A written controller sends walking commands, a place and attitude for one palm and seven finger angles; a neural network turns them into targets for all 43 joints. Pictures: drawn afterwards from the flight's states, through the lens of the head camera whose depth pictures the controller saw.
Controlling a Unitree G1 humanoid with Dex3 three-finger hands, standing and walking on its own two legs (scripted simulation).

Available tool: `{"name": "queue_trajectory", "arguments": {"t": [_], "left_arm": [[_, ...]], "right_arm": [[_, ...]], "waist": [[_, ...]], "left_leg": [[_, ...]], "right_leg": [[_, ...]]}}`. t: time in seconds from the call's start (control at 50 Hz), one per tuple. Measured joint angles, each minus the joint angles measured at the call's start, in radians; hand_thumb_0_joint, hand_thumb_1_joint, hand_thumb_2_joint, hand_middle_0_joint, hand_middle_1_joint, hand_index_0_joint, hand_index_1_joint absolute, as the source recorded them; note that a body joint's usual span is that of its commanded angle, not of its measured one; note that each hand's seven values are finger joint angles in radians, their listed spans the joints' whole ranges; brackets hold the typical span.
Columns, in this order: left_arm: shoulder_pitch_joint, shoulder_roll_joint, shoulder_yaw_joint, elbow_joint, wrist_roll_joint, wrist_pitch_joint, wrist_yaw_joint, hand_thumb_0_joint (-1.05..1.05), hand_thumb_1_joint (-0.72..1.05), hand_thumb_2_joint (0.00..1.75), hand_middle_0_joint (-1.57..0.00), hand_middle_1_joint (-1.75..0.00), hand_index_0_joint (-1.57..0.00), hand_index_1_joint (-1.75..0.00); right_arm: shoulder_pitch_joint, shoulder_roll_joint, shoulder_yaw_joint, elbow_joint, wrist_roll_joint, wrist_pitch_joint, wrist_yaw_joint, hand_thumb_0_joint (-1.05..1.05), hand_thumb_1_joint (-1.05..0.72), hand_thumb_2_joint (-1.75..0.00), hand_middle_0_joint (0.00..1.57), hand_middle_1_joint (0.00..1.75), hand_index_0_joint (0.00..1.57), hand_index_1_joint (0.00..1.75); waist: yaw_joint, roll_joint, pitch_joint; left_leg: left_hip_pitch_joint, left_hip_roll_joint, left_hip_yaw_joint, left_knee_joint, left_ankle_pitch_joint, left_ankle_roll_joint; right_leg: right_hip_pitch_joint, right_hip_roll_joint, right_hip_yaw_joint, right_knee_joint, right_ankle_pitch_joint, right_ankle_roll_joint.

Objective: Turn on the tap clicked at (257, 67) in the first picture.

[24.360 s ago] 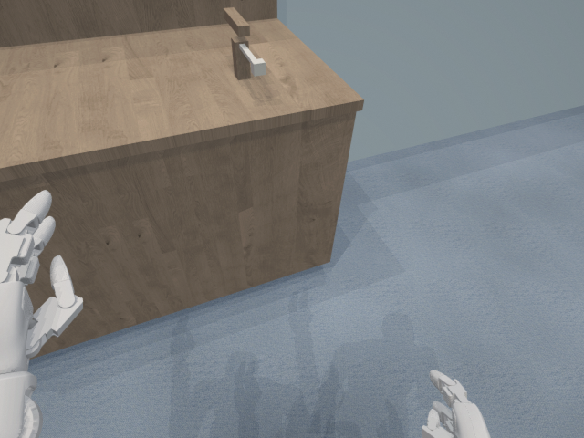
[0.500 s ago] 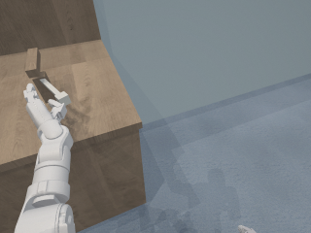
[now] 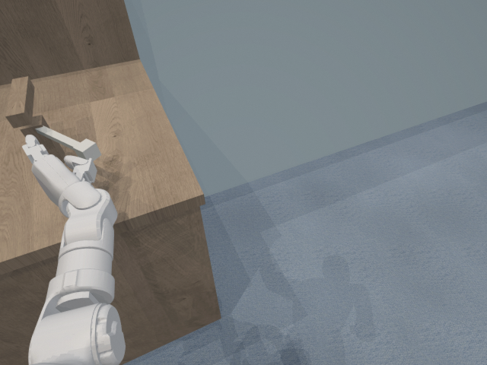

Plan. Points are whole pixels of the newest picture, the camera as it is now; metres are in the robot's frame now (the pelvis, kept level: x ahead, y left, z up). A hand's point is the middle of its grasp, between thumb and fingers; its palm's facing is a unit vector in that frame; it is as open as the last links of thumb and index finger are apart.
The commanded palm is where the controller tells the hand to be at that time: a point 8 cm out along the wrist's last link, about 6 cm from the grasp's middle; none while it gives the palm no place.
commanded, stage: push the lever round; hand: left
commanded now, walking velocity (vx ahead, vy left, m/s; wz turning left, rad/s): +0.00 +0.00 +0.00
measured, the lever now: (87, 151) +0.44 +0.27 +0.14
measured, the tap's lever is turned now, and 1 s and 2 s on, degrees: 36 61 79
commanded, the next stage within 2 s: lift the hand up off the lever in 1.36 s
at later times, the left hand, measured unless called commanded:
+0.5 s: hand (109, 153) +0.45 +0.24 +0.13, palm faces +0.81 -0.58 -0.09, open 7.6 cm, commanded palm +0.39 +0.25 +0.14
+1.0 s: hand (124, 140) +0.48 +0.22 +0.14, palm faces +0.84 -0.52 -0.16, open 7.6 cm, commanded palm +0.43 +0.23 +0.14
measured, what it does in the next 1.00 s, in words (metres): stands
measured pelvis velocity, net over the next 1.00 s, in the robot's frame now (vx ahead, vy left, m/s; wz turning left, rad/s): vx -0.01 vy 0.00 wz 0.02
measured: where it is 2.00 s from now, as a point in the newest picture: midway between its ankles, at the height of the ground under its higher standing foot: outside the picture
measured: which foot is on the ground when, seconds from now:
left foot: down 0.00-1.00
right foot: down 0.00-1.00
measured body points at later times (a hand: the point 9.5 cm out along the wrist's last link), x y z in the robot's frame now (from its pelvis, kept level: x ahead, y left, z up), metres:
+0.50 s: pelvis +0.00 +0.00 -0.01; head +0.01 -0.01 +0.44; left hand +0.40 +0.26 +0.14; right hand +0.08 -0.25 -0.14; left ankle +0.05 +0.11 -0.72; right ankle -0.07 -0.05 -0.72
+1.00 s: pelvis -0.01 +0.00 -0.01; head +0.03 -0.01 +0.43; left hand +0.43 +0.24 +0.15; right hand +0.02 -0.26 -0.16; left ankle +0.05 +0.11 -0.72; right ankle -0.07 -0.05 -0.72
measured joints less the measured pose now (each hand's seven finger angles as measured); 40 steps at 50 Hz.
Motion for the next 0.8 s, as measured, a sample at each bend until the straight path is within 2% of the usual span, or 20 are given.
{"name": "queue_trajectory", "arguments": {"t": [0.2, 0.52, 0.8], "left_arm": [[-0.068, -0.016, 0.000, 0.048, 0.014, 0.022, 0.051, 0.01, 0.91, 0.90, -0.15, -0.15, -0.15, -0.15], [-0.194, -0.058, 0.020, 0.153, 0.064, 0.038, 0.174, 0.02, 0.95, 0.92, -0.15, -0.15, -0.15, -0.15], [-0.321, -0.035, 0.070, 0.278, 0.113, 0.060, 0.251, 0.02, 0.95, 0.93, -0.15, -0.15, -0.15, -0.15]], "right_arm": [[-0.018, 0.003, -0.002, 0.014, -0.007, -0.006, 0.009, 0.01, -0.91, -0.90, 0.20, 0.30, 0.20, 0.30], [-0.003, 0.016, -0.011, 0.037, -0.037, -0.018, 0.053, 0.01, -0.91, -0.90, 0.20, 0.30, 0.20, 0.30], [0.030, 0.017, -0.017, 0.064, -0.061, -0.038, 0.080, 0.01, -0.91, -0.90, 0.20, 0.30, 0.20, 0.30]], "waist": [[-0.005, -0.001, -0.002], [-0.017, 0.012, -0.025], [-0.041, 0.015, -0.035]], "left_leg": [[-0.022, -0.006, -0.013, 0.014, -0.003, -0.001], [-0.081, -0.010, -0.017, 0.047, -0.012, 0.002], [-0.142, -0.006, -0.024, 0.074, -0.010, -0.002]], "right_leg": [[-0.017, -0.003, -0.015, 0.012, -0.009, -0.001], [-0.075, -0.007, -0.022, 0.050, -0.023, 0.000], [-0.137, -0.002, -0.031, 0.083, -0.028, -0.005]]}}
